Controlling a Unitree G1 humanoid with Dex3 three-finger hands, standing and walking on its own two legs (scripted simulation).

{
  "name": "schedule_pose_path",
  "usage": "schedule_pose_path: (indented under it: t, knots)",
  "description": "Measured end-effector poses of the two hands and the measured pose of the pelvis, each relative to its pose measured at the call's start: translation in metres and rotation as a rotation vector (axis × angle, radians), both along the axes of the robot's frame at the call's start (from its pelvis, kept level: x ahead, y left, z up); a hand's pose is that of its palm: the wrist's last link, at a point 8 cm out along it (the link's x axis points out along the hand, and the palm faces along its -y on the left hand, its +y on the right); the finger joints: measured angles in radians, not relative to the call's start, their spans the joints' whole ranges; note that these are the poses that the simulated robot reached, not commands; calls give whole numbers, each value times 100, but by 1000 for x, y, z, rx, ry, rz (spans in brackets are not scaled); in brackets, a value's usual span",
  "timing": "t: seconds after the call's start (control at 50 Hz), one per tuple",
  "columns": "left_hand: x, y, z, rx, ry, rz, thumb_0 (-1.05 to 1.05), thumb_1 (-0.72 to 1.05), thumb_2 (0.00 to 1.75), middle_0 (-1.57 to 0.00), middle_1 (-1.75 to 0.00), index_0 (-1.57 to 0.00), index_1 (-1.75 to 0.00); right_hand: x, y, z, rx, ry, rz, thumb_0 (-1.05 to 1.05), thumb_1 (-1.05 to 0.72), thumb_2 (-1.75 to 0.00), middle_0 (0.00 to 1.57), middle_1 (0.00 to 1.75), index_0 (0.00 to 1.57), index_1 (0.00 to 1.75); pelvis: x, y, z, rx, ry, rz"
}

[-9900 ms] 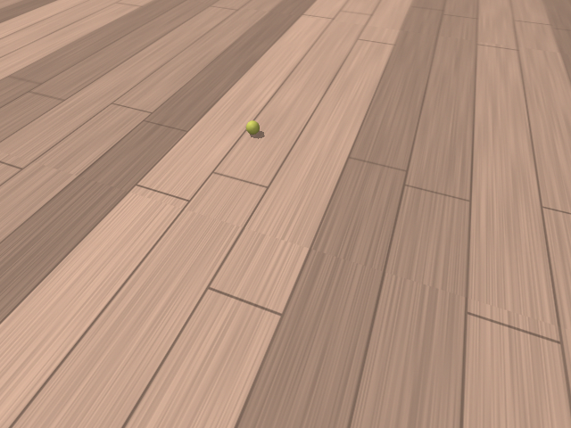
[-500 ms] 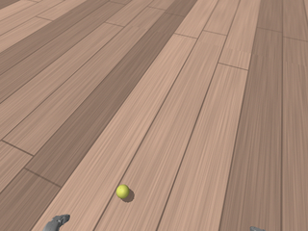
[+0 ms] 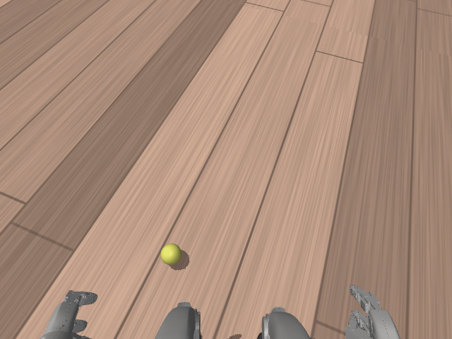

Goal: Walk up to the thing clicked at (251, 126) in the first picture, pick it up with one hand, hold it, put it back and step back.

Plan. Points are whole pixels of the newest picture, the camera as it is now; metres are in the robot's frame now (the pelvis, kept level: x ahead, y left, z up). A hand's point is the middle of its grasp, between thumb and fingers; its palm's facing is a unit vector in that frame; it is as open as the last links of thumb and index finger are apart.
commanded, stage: rise first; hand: left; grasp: from above
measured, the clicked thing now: (171, 254) +0.41 +0.23 -0.66
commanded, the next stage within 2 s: none
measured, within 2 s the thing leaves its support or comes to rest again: neither
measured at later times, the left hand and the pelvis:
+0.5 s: hand (106, 317) +0.17 +0.29 -0.26, palm faces -0.37 -0.69 -0.62, open 14.0 cm; pelvis -0.03 +0.00 -0.12, yaw +0 degrees
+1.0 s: hand (130, 277) +0.28 +0.30 -0.43, palm faces -0.48 -0.25 -0.84, open 14.1 cm; pelvis -0.09 -0.01 -0.29, yaw -3 degrees
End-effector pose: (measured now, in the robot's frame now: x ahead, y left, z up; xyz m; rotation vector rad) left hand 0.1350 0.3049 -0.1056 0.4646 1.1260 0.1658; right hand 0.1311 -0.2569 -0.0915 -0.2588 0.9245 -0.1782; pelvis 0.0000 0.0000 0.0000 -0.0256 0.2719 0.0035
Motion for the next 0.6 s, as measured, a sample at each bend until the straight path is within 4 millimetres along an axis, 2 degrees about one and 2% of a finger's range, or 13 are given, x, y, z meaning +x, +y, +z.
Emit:
schedule_pose_path:
  t: [0.18,0.26,0.34,0.46,0.6]
  knots:
    - [-5,1,-19,39,17,-56,-1,-50,98,-5,-109,-6,-109,32,11,-16,5,-93,61,1,-88,-89,20,30,21,30,-1,0,-24,-9,64,4]
    - [-3,2,-29,65,6,-89,-1,-50,97,-5,-110,-6,-109,40,14,-29,9,-118,84,1,-88,-89,20,30,21,30,-4,0,-39,-12,94,7]
    - [4,5,-48,101,1,-152,-1,-50,97,-5,-110,-6,-109,44,14,-49,10,-129,107,1,-87,-89,20,30,21,30,-10,-1,-58,-14,134,8]
    - [29,12,-93,186,-26,-306,-1,-49,97,-4,-110,-5,-109,42,7,-96,1,-114,133,1,-85,-88,20,30,21,30,-22,-3,-102,-13,209,7]
    - [74,11,-154,311,-107,-511,-1,-50,98,-4,-110,-6,-109,23,-7,-173,-11,-37,133,1,-86,-88,20,30,21,30,-41,-5,-164,-15,292,-3]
